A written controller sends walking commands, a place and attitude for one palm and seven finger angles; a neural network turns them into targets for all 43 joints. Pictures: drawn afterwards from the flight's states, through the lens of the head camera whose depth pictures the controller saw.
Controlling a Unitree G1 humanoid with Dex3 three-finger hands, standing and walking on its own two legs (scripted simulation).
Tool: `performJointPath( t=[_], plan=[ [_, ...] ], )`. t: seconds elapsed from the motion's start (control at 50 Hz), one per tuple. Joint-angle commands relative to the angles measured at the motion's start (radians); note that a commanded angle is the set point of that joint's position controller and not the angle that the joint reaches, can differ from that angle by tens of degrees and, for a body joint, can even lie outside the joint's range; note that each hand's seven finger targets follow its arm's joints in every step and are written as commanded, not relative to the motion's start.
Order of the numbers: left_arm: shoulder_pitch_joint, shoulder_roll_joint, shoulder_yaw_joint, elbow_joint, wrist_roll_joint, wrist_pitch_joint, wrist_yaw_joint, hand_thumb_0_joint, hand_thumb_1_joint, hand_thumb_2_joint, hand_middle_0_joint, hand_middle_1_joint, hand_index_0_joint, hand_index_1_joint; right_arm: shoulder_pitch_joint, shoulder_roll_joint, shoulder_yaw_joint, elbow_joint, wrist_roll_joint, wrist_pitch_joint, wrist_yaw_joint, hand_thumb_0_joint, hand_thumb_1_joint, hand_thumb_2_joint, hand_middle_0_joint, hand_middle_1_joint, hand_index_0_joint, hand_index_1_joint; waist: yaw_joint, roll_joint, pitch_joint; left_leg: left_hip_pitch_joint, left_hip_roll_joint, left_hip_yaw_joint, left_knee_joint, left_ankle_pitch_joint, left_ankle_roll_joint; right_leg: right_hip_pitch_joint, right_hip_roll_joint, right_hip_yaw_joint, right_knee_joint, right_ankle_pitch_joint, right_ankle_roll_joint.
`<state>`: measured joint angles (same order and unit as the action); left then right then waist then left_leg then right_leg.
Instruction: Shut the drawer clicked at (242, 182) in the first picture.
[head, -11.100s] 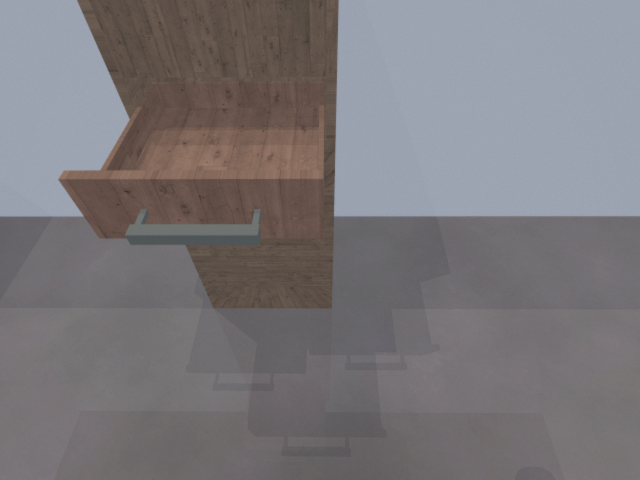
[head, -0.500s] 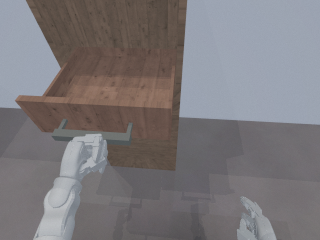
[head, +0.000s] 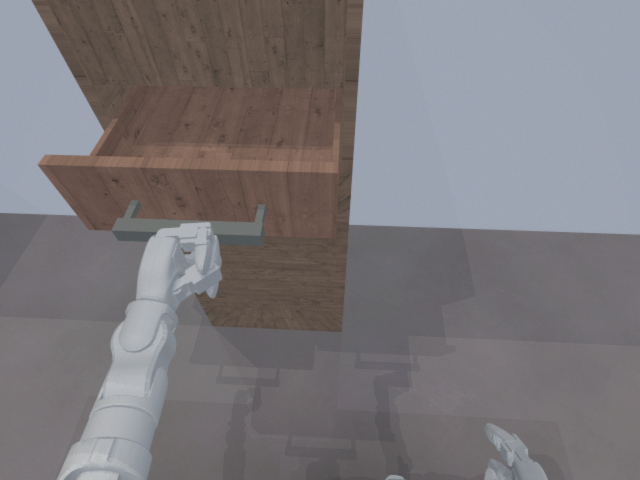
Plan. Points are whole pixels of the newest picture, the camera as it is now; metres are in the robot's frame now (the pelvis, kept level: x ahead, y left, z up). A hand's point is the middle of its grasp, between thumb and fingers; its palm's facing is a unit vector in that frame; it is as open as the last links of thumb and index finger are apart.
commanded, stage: push the drawer shut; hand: left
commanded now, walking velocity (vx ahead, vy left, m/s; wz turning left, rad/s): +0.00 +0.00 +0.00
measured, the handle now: (193, 220) +0.43 +0.19 +0.07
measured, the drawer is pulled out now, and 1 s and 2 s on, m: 0.18 0.06 0.00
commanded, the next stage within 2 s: pull the fist back off the drawer in 1.66 s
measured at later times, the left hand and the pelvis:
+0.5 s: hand (230, 225) +0.42 +0.13 +0.07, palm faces -0.04 -1.00 -0.05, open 3.1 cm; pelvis +0.00 +0.00 +0.00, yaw -1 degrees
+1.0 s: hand (238, 195) +0.48 +0.13 +0.07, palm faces -0.03 -1.00 -0.04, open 3.1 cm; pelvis +0.00 +0.00 -0.01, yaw -1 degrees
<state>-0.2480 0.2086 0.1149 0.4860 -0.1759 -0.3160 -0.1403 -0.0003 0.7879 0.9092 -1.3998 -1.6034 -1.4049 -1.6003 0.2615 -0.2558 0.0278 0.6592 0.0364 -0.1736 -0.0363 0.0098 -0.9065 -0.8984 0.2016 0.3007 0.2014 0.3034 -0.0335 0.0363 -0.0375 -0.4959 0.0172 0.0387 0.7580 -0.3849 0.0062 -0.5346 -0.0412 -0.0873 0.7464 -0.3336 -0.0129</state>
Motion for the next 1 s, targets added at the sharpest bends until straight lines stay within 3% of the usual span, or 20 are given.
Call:
performJointPath(
  t=[0.0, 0.04, 0.08, 0.14, 0.16, 0.18, 0.24, 0.26, 0.3, 0.32, 0.42, 0.46, 0.52, 0.56, 0.6, 0.72, 0.8, 0.88, 0.94, 0.98],
  plan=[
    [-0.429, 0.135, 0.060, -0.157, -0.016, -0.074, 0.020, 0.000, 0.900, 0.900, -1.400, -1.600, -1.400, -1.600, -0.012, -0.132, -0.045, -0.115, 0.002, -0.027, -0.004, 0.000, -0.900, -0.900, 0.200, 0.300, 0.200, 0.300, -0.034, -0.058, -0.259, 0.057, -0.013, -0.045, -0.126, 0.137, 0.004, 0.141, 0.026, 0.060, -0.104, 0.140, -0.001],
    [-0.511, 0.115, 0.033, -0.153, -0.012, -0.081, 0.021, 0.000, 0.900, 0.900, -1.400, -1.600, -1.400, -1.600, -0.008, -0.129, -0.045, -0.111, 0.001, -0.023, -0.003, 0.000, -0.900, -0.900, 0.200, 0.300, 0.200, 0.300, -0.043, -0.016, -0.272, 0.068, -0.015, -0.046, -0.123, 0.126, 0.002, 0.125, 0.023, 0.062, -0.102, 0.133, -0.002],
    [-0.536, 0.155, 0.064, -0.100, -0.005, -0.084, 0.028, 0.000, 0.900, 0.900, -1.400, -1.600, -1.400, -1.600, 0.007, -0.138, -0.047, -0.100, 0.000, -0.013, -0.005, 0.000, -0.900, -0.900, 0.200, 0.300, 0.200, 0.300, -0.047, -0.063, -0.268, 0.054, -0.012, -0.051, -0.120, 0.125, 0.007, 0.119, 0.029, 0.061, -0.100, 0.126, 0.000],
    [-0.613, 0.136, 0.042, -0.075, 0.003, -0.094, 0.026, 0.000, 0.900, 0.900, -1.400, -1.600, -1.400, -1.600, 0.019, -0.134, -0.048, -0.096, -0.001, -0.005, -0.002, 0.000, -0.900, -0.900, 0.200, 0.300, 0.200, 0.300, -0.052, -0.009, -0.307, 0.074, -0.015, -0.052, -0.114, 0.145, 0.002, 0.114, 0.028, 0.061, -0.086, 0.154, -0.005],
    [-0.627, 0.123, 0.037, -0.061, 0.002, -0.096, 0.027, 0.000, 0.900, 0.900, -1.400, -1.600, -1.400, -1.600, 0.026, -0.132, -0.050, -0.092, -0.002, -0.003, 0.000, 0.000, -0.900, -0.900, 0.200, 0.300, 0.200, 0.300, -0.056, -0.015, -0.317, 0.079, -0.017, -0.050, -0.111, 0.155, 0.003, 0.119, 0.028, 0.061, -0.087, 0.169, -0.004],
    [-0.619, 0.168, 0.075, -0.031, 0.003, -0.098, 0.029, 0.000, 0.900, 0.900, -1.400, -1.600, -1.400, -1.600, 0.038, -0.139, -0.053, -0.091, -0.004, 0.000, 0.000, 0.000, -0.900, -0.900, 0.200, 0.300, 0.200, 0.300, -0.052, -0.074, -0.327, 0.063, -0.013, -0.055, -0.109, 0.161, 0.007, 0.130, 0.032, 0.061, -0.082, 0.171, -0.002],
    [-0.651, 0.156, 0.072, -0.012, 0.004, -0.107, 0.021, 0.000, 0.900, 0.900, -1.400, -1.600, -1.400, -1.600, 0.048, -0.133, -0.052, -0.089, -0.006, 0.011, 0.004, 0.000, -0.900, -0.900, 0.200, 0.300, 0.200, 0.300, -0.050, -0.025, -0.361, 0.070, -0.018, -0.043, -0.102, 0.200, 0.005, 0.152, 0.030, 0.068, -0.074, 0.229, -0.003],
    [-0.649, 0.167, 0.083, 0.011, 0.004, -0.108, 0.021, 0.000, 0.900, 0.900, -1.400, -1.600, -1.400, -1.600, 0.052, -0.135, -0.054, -0.087, -0.005, 0.015, 0.005, 0.000, -0.900, -0.900, 0.200, 0.300, 0.200, 0.300, -0.050, -0.049, -0.349, 0.058, -0.015, -0.042, -0.100, 0.201, 0.005, 0.153, 0.031, 0.067, -0.075, 0.233, -0.003],
    [-0.701, 0.167, 0.080, 0.064, 0.005, -0.111, 0.011, 0.000, 0.900, 0.900, -1.400, -1.600, -1.400, -1.600, 0.062, -0.135, -0.048, -0.081, -0.006, 0.022, 0.006, 0.000, -0.900, -0.900, 0.200, 0.300, 0.200, 0.300, -0.062, -0.041, -0.314, 0.038, -0.015, -0.045, -0.102, 0.184, 0.006, 0.129, 0.036, 0.066, -0.074, 0.217, -0.005],
    [-0.712, 0.195, 0.109, 0.090, 0.004, -0.113, 0.012, 0.000, 0.900, 0.900, -1.400, -1.600, -1.400, -1.600, 0.065, -0.138, -0.049, -0.080, -0.006, 0.026, 0.006, 0.000, -0.900, -0.900, 0.200, 0.300, 0.200, 0.300, -0.055, -0.046, -0.307, 0.021, -0.017, -0.043, -0.100, 0.167, 0.006, 0.131, 0.034, 0.071, -0.076, 0.203, -0.004],
    [-0.759, 0.213, 0.130, 0.134, 0.008, -0.130, 0.008, 0.000, 0.900, 0.900, -1.400, -1.600, -1.400, -1.600, 0.087, -0.137, -0.052, -0.082, -0.009, 0.042, 0.011, 0.000, -0.900, -0.900, 0.200, 0.300, 0.200, 0.300, -0.059, -0.029, -0.359, 0.019, -0.020, -0.032, -0.086, 0.187, 0.009, 0.147, 0.037, 0.079, -0.069, 0.236, -0.003],
    [-0.798, 0.227, 0.140, 0.175, 0.010, -0.134, 0.006, 0.000, 0.900, 0.900, -1.400, -1.600, -1.400, -1.600, 0.098, -0.139, -0.053, -0.074, -0.010, 0.049, 0.011, 0.000, -0.900, -0.900, 0.200, 0.300, 0.200, 0.300, -0.068, -0.065, -0.348, -0.003, -0.019, -0.033, -0.083, 0.174, 0.011, 0.145, 0.038, 0.080, -0.069, 0.228, -0.002],
    [-0.865, 0.246, 0.149, 0.213, 0.015, -0.146, -0.004, 0.000, 0.900, 0.900, -1.400, -1.600, -1.400, -1.600, 0.109, -0.140, -0.051, -0.070, -0.011, 0.058, 0.010, 0.000, -0.900, -0.900, 0.200, 0.300, 0.200, 0.300, -0.081, -0.032, -0.353, -0.012, -0.021, -0.029, -0.077, 0.155, 0.013, 0.126, 0.041, 0.085, -0.066, 0.210, -0.001],
    [-0.903, 0.268, 0.162, 0.245, 0.018, -0.151, -0.006, 0.000, 0.900, 0.900, -1.400, -1.600, -1.400, -1.600, 0.121, -0.144, -0.052, -0.064, -0.012, 0.062, 0.009, 0.000, -0.900, -0.900, 0.200, 0.300, 0.200, 0.300, -0.087, -0.046, -0.351, -0.028, -0.021, -0.031, -0.072, 0.148, 0.015, 0.118, 0.041, 0.087, -0.064, 0.204, 0.000],
    [-0.933, 0.279, 0.168, 0.262, 0.023, -0.158, -0.010, 0.000, 0.900, 0.900, -1.400, -1.600, -1.400, -1.600, 0.132, -0.145, -0.050, -0.063, -0.014, 0.067, 0.010, 0.000, -0.900, -0.900, 0.200, 0.300, 0.200, 0.300, -0.090, -0.011, -0.373, -0.018, -0.022, -0.034, -0.066, 0.158, 0.015, 0.109, 0.044, 0.085, -0.055, 0.211, -0.003],
    [-0.974, 0.295, 0.185, 0.332, 0.027, -0.169, -0.014, 0.000, 0.900, 0.900, -1.400, -1.600, -1.400, -1.600, 0.165, -0.153, -0.057, -0.052, -0.021, 0.078, 0.017, 0.000, -0.900, -0.900, 0.200, 0.300, 0.200, 0.300, -0.103, -0.032, -0.403, -0.027, -0.017, -0.036, -0.047, 0.173, 0.016, 0.085, 0.050, 0.082, -0.043, 0.223, -0.001],
    [-1.013, 0.307, 0.193, 0.327, 0.039, -0.178, -0.008, 0.000, 0.900, 0.900, -1.400, -1.600, -1.400, -1.600, 0.187, -0.155, -0.060, -0.052, -0.027, 0.089, 0.023, 0.000, -0.900, -0.900, 0.200, 0.300, 0.200, 0.300, -0.107, 0.005, -0.446, -0.002, -0.016, -0.040, -0.033, 0.228, 0.015, 0.072, 0.054, 0.077, -0.023, 0.263, -0.003],
    [-1.072, 0.315, 0.186, 0.392, 0.054, -0.173, 0.003, 0.000, 0.900, 0.900, -1.400, -1.600, -1.400, -1.600, 0.200, -0.162, -0.058, -0.040, -0.030, 0.100, 0.024, 0.000, -0.900, -0.900, 0.200, 0.300, 0.200, 0.300, -0.135, -0.030, -0.386, -0.051, -0.014, -0.042, -0.030, 0.160, 0.021, 0.029, 0.057, 0.080, -0.036, 0.200, 0.000],
    [-1.111, 0.376, 0.227, 0.404, 0.066, -0.173, 0.011, 0.000, 0.900, 0.900, -1.400, -1.600, -1.400, -1.600, 0.213, -0.168, -0.056, -0.038, -0.033, 0.104, 0.022, 0.000, -0.900, -0.900, 0.200, 0.300, 0.200, 0.300, -0.137, -0.017, -0.413, -0.078, -0.017, -0.040, -0.026, 0.136, 0.023, 0.042, 0.054, 0.089, -0.036, 0.180, 0.002],
    [-1.132, 0.372, 0.219, 0.418, 0.072, -0.174, 0.007, 0.000, 0.900, 0.900, -1.400, -1.600, -1.400, -1.600, 0.220, -0.166, -0.054, -0.041, -0.035, 0.106, 0.023, 0.000, -0.900, -0.900, 0.200, 0.300, 0.200, 0.300, -0.144, 0.023, -0.421, -0.062, -0.017, -0.042, -0.018, 0.146, 0.023, 0.017, 0.056, 0.087, -0.030, 0.181, -0.001]
  ],
)
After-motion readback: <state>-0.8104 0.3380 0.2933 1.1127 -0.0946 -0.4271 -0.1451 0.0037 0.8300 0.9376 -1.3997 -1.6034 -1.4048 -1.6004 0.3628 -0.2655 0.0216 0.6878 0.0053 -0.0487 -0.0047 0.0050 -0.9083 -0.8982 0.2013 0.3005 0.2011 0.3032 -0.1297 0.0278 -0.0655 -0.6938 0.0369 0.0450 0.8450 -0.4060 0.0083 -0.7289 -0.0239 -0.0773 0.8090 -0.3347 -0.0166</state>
